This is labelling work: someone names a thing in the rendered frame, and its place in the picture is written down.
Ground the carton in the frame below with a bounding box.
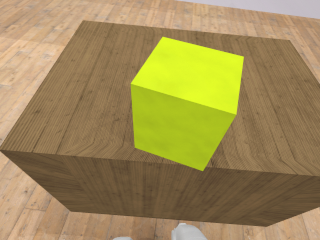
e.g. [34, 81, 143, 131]
[130, 37, 244, 171]

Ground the robot right thigh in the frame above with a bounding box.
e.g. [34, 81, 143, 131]
[171, 224, 208, 240]

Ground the pedestal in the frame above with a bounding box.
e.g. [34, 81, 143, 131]
[0, 20, 320, 227]

